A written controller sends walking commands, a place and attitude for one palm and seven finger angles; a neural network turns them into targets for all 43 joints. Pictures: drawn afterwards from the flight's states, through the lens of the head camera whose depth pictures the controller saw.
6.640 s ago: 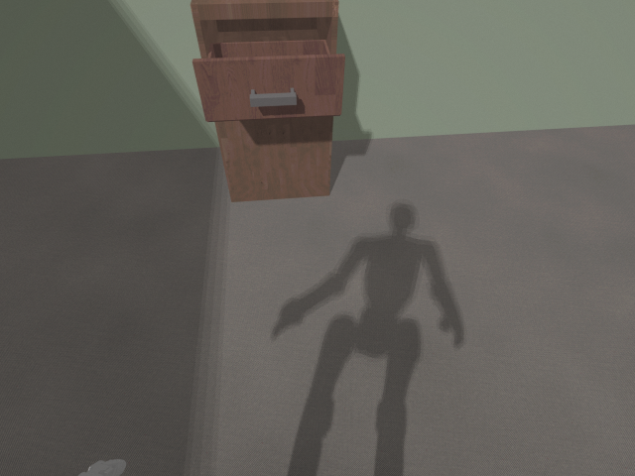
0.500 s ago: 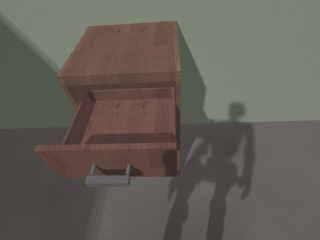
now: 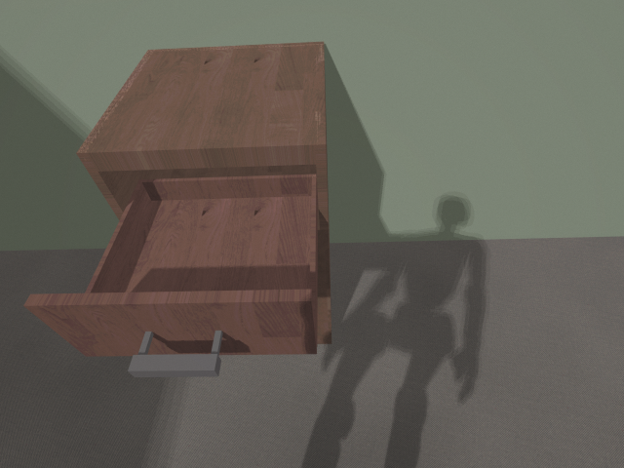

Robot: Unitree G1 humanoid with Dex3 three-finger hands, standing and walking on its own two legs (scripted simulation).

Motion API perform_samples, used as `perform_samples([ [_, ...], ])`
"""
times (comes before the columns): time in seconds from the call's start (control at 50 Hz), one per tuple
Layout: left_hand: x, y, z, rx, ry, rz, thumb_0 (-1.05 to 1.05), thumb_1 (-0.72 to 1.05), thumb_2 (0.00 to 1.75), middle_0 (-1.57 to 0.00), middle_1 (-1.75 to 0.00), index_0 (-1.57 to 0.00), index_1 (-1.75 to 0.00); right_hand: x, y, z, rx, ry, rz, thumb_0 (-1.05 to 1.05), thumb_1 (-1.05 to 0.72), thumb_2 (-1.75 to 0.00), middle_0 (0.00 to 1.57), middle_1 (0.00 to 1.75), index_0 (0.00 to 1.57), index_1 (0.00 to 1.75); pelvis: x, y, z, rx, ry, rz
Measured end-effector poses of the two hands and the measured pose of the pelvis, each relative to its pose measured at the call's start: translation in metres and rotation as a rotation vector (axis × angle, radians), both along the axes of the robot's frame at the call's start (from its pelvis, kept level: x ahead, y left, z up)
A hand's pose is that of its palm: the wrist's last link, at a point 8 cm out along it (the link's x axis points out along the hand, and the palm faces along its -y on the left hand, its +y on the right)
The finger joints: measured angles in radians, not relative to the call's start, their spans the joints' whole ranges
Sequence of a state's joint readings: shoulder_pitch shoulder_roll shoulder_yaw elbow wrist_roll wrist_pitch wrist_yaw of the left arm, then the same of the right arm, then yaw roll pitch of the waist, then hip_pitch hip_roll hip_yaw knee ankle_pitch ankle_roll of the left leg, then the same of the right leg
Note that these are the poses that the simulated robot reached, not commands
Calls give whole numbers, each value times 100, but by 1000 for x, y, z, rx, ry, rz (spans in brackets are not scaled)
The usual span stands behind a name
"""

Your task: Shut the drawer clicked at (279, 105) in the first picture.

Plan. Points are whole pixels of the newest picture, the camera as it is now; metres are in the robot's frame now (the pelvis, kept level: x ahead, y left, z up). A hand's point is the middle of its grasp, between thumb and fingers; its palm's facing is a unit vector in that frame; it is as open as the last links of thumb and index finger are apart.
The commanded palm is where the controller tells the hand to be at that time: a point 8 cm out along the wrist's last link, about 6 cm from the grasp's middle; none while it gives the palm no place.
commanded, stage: raise the hand and make a fist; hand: left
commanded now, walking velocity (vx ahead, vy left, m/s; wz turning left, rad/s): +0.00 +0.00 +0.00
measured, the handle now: (179, 351) +0.30 +0.23 -0.08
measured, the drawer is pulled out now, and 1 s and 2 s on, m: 0.30 0.30 0.30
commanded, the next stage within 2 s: bring the fist close to the handle in 2.00 s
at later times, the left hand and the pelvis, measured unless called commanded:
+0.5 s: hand out of the picture +0.11 +0.18 -0.05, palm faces +0.05 -1.00 +0.02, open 6.1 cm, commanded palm +0.09 +0.23 -0.05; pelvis -0.04 +0.01 -0.08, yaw +4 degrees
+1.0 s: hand out of the picture +0.11 +0.19 -0.02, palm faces +0.05 -1.00 -0.01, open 3.6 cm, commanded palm +0.07 +0.23 -0.01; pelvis -0.04 +0.04 -0.09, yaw +4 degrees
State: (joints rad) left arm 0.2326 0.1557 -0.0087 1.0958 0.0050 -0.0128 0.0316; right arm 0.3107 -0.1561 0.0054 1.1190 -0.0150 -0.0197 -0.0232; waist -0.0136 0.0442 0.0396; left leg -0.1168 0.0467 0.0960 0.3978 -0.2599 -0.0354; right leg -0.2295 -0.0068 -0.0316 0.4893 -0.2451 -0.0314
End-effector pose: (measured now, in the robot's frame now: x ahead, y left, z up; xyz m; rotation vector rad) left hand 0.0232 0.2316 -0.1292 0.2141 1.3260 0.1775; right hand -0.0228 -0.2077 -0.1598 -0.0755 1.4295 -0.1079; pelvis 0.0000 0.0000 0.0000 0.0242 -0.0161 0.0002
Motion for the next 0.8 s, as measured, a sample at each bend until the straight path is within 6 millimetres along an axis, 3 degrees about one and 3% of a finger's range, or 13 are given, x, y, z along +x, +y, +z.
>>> perform_samples([
  [0.12, -4, -5, -2, -1, 1, 8, 1, 93, 90, -20, -30, -20, -30, 6, -7, 2, -8, -10, 7, 0, -91, -89, 20, 30, 20, 30, -1, -5, 0, -6, 1, 5],
  [0.14, 3, -5, 2, -16, -57, 59, 1, 93, 90, -20, -30, -21, -30, 10, -10, 3, -19, -41, 5, 0, -91, -89, 20, 30, 20, 30, -3, -5, -1, -8, 4, 6],
  [0.2, 52, -3, 46, -8, -461, 106, 2, 92, 90, -21, -31, -22, -32, 42, -24, 14, -89, -259, 17, 1, -91, -89, 20, 30, 20, 30, -6, -4, -4, -7, 15, 26],
  [0.26, 96, -1, 89, -40, -829, 109, 2, 92, 90, -24, -34, -24, -34, 87, -39, 28, -142, -487, 50, 1, -91, -89, 20, 30, 20, 30, -14, -2, -10, -7, 47, 55],
  [0.32, 119, 1, 116, -95, -1130, 41, 1, 91, 90, -27, -38, -28, -39, 136, -52, 48, -181, -707, 93, 1, -91, -89, 20, 30, 20, 30, -22, -1, -24, -2, 104, 49],
  [0.42, 90, 1, 97, -161, -1302, -116, 0, 91, 90, -33, -46, -36, -47, 207, -53, 75, -218, -994, 210, 1, -91, -89, 20, 30, 20, 30, -33, 1, -59, -1, 185, 52],
  [0.52, 60, 1, 73, -207, -1281, -104, 1, 90, 90, -44, -57, -46, -58, 246, -21, 76, -198, -1113, 306, 1, -91, -90, 20, 30, 20, 30, -41, 7, -87, -25, 216, 78],
  [0.62, 64, 4, 81, -188, -1294, -108, 2, 90, 90, -54, -68, -55, -68, 243, 27, 51, -95, -1072, 338, 1, -91, -89, 20, 30, 20, 30, -45, 13, -97, -59, 222, 96],
  [0.72, 81, 0, 97, -214, -1291, -165, 2, 90, 90, -64, -79, -65, -79, 208, 63, 21, 10, -937, 299, 1, -90, -89, 20, 30, 21, 30, -47, 21, -95, -73, 225, 96],
  [0.8, 85, -1, 100, -228, -1236, -164, 2, 90, 90, -72, -87, -73, -88, 177, 69, 6, 33, -831, 243, 1, -90, -89, 21, 30, 21, 30, -47, 27, -90, -70, 226, 86],
])
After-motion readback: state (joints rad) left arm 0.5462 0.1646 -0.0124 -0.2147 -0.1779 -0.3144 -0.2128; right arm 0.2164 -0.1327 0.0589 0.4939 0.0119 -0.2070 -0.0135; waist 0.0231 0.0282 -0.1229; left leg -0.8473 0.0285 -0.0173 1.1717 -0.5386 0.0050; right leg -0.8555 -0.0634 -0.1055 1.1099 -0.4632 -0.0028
